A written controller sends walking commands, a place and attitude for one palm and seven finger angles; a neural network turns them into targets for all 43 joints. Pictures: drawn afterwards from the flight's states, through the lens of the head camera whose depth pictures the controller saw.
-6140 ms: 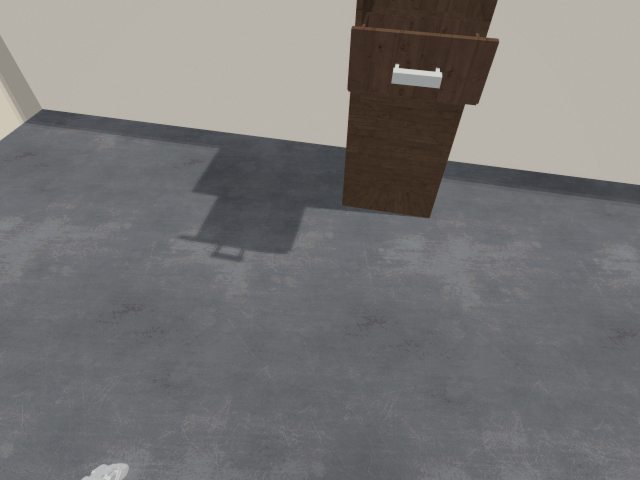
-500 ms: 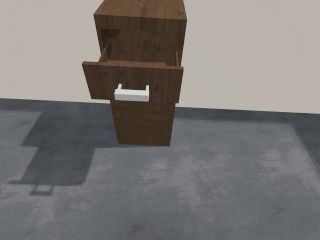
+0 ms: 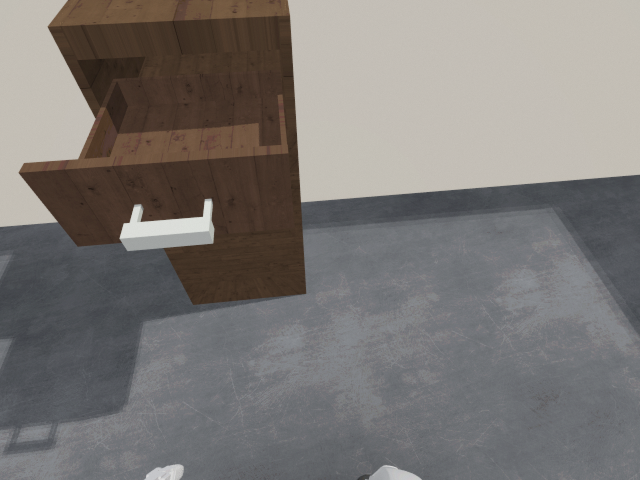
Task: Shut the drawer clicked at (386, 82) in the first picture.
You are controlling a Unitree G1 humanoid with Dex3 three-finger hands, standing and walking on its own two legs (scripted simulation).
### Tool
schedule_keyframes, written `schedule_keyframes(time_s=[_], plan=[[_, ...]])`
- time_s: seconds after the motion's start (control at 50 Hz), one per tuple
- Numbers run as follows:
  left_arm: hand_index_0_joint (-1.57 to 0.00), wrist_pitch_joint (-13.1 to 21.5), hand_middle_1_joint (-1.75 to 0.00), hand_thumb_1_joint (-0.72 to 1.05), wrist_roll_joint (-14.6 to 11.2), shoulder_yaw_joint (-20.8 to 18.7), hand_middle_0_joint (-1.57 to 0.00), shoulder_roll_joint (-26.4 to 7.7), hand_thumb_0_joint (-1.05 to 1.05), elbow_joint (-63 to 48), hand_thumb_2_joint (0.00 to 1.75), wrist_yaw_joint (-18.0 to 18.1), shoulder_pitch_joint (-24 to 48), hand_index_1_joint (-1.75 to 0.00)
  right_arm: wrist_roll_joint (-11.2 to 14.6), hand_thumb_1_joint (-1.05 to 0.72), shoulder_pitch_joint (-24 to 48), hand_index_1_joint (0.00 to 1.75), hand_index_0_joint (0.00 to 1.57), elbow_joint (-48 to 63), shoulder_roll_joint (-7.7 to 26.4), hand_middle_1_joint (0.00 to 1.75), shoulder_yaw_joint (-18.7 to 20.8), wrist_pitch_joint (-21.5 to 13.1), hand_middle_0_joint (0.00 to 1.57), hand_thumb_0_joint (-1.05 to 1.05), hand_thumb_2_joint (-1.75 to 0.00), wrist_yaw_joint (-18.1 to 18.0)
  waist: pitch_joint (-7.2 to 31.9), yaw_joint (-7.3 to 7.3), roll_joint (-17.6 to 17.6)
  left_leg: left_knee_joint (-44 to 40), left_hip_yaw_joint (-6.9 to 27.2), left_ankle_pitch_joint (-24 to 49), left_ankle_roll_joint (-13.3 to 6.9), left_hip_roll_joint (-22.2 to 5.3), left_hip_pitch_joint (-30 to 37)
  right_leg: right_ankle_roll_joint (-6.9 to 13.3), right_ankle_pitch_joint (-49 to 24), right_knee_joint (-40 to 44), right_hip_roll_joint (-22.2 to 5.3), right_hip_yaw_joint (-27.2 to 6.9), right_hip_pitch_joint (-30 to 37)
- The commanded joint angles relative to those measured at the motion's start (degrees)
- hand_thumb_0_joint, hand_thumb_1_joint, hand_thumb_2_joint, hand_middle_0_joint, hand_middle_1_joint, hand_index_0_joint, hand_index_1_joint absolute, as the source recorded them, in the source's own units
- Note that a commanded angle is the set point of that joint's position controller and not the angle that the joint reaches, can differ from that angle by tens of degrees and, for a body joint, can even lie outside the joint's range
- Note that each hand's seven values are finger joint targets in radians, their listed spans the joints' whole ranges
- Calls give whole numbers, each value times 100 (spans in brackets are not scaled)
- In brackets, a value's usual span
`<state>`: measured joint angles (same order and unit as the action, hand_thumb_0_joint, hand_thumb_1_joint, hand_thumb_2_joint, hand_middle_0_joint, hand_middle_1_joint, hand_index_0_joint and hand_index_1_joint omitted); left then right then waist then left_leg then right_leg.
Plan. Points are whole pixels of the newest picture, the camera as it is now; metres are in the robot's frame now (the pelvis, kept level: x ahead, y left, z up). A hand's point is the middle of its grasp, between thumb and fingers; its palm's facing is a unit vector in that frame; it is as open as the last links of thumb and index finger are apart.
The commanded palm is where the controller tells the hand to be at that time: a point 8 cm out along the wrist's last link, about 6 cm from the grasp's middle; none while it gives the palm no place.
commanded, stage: take the last steps up to it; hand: left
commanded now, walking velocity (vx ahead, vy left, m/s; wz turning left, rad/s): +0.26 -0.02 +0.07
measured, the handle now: (171, 220) +0.45 +0.23 +0.05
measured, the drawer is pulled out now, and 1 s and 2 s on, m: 0.30 0.30 0.30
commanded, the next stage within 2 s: come to a stop and stand still in 0.32 s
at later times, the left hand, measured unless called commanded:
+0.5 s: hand out of the picture +0.10 +0.17 -0.17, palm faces +0.12 -0.98 -0.14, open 7.3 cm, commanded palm none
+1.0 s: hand (229, 453) +0.18 +0.13 -0.14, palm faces +0.08 -0.96 -0.27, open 7.3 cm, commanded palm none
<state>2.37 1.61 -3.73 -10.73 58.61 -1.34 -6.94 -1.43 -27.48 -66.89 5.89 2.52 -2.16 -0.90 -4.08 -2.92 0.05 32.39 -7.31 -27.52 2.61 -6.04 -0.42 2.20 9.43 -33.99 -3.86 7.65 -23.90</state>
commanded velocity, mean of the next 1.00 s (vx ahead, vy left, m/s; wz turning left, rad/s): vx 0.02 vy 0.03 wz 0.02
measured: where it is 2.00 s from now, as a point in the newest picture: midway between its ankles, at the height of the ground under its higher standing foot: outside the picture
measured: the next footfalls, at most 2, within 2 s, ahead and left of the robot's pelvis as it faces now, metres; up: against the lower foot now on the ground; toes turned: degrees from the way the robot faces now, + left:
left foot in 0.42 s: +0.23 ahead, +0.10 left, +0.00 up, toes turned +11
right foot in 0.82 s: +0.18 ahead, -0.13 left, +0.00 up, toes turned -1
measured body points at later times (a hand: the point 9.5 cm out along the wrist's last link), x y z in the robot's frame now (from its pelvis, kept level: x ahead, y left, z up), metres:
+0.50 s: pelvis +0.15 +0.00 +0.01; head +0.15 +0.03 +0.46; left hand +0.09 +0.22 -0.16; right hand +0.25 -0.21 -0.12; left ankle +0.19 +0.10 -0.72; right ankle +0.10 -0.10 -0.69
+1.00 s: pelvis +0.15 -0.05 +0.02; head +0.17 -0.08 +0.47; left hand +0.18 +0.18 -0.12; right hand +0.20 -0.29 -0.15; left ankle +0.12 +0.08 -0.67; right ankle +0.17 -0.16 -0.72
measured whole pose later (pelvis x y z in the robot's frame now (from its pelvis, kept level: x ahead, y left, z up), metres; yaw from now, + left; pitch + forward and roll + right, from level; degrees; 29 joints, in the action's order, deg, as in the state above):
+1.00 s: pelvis +0.15 -0.05 +0.02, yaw +2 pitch -1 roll +2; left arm -0.2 1.8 -1.7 -8.3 59.4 2.1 -12.5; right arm -0.8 -11.6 -60.2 11.6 4.0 3.8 -0.3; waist -3.1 1.0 -1.5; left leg 50.6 -2.4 -24.4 2.0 -0.7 -20.4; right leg 1.4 13.9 -29.7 -3.9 4.6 -14.8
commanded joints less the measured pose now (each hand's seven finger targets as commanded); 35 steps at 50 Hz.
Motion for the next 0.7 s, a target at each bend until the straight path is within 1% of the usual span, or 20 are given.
schedule_keyframes(time_s=[0.0,0.02,0.04,0.06,0.08,0.12,0.18,0.24,0.3,0.34,0.36,0.38,0.4,0.42,0.44,0.48,0.5,0.54,0.6,0.68], plan=[[-20,97,-30,90,-105,-281,-20,-1419,0,415,90,164,-2232,-30,140,-90,460,30,20,661,589,30,99,-110,20,0,-90,-13,1253,968,1147,4417,766,-364,-452,183,-3291,1046,53,1810,-2160,-3235,3005],[-20,79,-30,90,-101,-206,-20,-1106,0,232,90,183,-1607,-30,87,-90,612,30,20,689,632,30,145,-76,20,0,-90,5,756,754,875,4559,810,129,-457,-9,-3413,942,923,2036,-1987,-2890,2304],[-20,66,-30,90,-101,-129,-20,-814,0,92,90,222,-1086,-30,36,-90,653,30,20,656,618,30,157,-16,20,0,-90,28,425,524,483,4338,830,607,-437,-218,-3238,791,1200,2151,-1737,-2256,1670],[-20,87,-30,90,-71,-48,-20,-557,0,1,90,241,-810,-30,-5,-90,567,30,20,606,523,30,125,44,20,0,-90,41,206,324,476,4071,760,834,-368,-279,-3032,641,991,2274,-1553,-1735,1083],[-20,106,-30,90,-52,21,-20,-391,0,0,90,248,-754,-30,-22,-90,512,30,20,566,461,30,114,114,20,0,-90,50,9,227,492,3809,667,953,-305,-284,-2783,561,758,2392,-1403,-1382,602],[-20,137,-30,90,-34,57,-20,-336,0,23,90,250,-736,-30,-33,-90,354,30,20,540,414,30,86,185,20,0,-90,68,45,75,602,3238,516,1061,-204,-228,-2627,557,318,2418,-1208,-930,508],[-20,170,-30,90,-27,40,-20,-409,0,37,90,251,-870,-30,-23,-90,658,30,20,716,397,30,76,195,20,0,-90,115,13,111,461,2368,371,1183,-128,-207,-2626,684,10,2453,-1184,-801,677],[-20,184,-30,90,-20,33,-20,-540,0,166,90,234,-1115,-30,0,-90,1198,30,20,911,419,30,57,111,20,0,-90,166,31,306,413,1313,239,1153,-109,-121,-2566,772,-289,2319,-1241,-889,1173],[-20,159,-30,90,-38,30,-20,-621,0,289,90,223,-1304,-30,17,-90,1498,30,20,1004,474,30,27,34,20,0,-90,162,79,394,489,671,144,1184,-152,26,-2215,736,-630,2061,-1254,-894,1418],[-20,121,-30,90,-50,36,-20,-578,0,356,90,228,-1344,-30,12,-90,1409,30,20,927,515,30,18,-8,20,0,-90,144,66,310,396,38,34,1478,-164,112,-1616,587,-564,1751,-1125,-827,1319],[-20,94,-30,90,-73,40,-20,-557,0,354,90,234,-1300,-30,9,-90,1171,30,20,838,569,30,16,-44,20,0,-90,127,111,184,269,-404,-25,1752,-175,175,-1039,438,-483,1424,-958,-644,1104],[-20,63,-30,90,-88,70,-20,-424,0,356,90,223,-1337,-30,4,-90,790,30,20,699,799,30,46,-91,20,0,-90,92,330,46,-263,-723,301,2126,-274,-33,-291,227,-271,690,-647,-426,760],[-20,44,-30,90,-109,116,-20,-175,0,273,90,207,-1455,-30,-37,-90,435,30,20,627,1212,30,127,-111,20,0,-90,34,471,-35,-1156,-1020,1455,2712,-743,-988,386,-64,640,-353,-117,-14,-52],[-20,30,-30,90,-111,187,-20,-37,0,211,90,223,-1417,-30,-24,-90,300,30,20,592,1420,30,145,-50,20,0,-90,-20,558,-61,-1733,-1620,2383,3234,-1276,-1806,340,-248,2430,-1451,208,88,-387],[-20,-64,-30,90,-76,191,-20,-143,0,195,90,288,-1254,-30,-14,-90,471,30,20,598,1382,30,78,-10,20,0,-90,-99,389,-1,-1580,-1667,2401,3765,-1389,-1907,-207,-253,2684,-1966,43,-422,-275],[-20,-119,-30,90,-104,212,-20,-11,0,408,90,309,-1363,-30,15,-90,1265,30,20,736,1018,30,-65,-8,20,0,-90,-162,264,323,-807,-1498,1580,4927,-1310,-1536,-769,-354,2189,-1754,-236,-701,193],[-20,-164,-30,90,-111,231,-20,25,0,488,90,315,-1494,-30,42,-90,1482,30,20,768,971,30,-78,-10,20,0,-90,-174,306,402,-586,-1478,1253,5096,-1223,-1345,-801,-409,1910,-1538,-242,-682,398],[-20,-265,-30,90,-104,222,-20,-8,0,539,90,337,-1622,-30,81,-90,1618,30,20,775,994,30,-10,29,20,0,-90,-193,455,419,-460,-1419,950,5324,-1157,-1221,-751,-472,1566,-1232,-198,-584,591],[-20,-402,-30,90,-50,159,-20,-111,0,388,90,358,-1543,-30,92,-90,1637,30,20,817,1138,30,100,128,20,0,-90,-187,548,343,-691,-1406,863,4935,-1193,-1210,-802,-484,1463,-1267,-127,-483,551],[-20,-437,-30,90,-36,112,-20,-102,0,191,90,360,-1443,-30,38,-90,1772,30,20,882,1248,30,208,226,20,0,-90,-147,507,364,-975,-1286,830,4408,-1198,-1184,-946,-434,1445,-1050,-46,-388,558]])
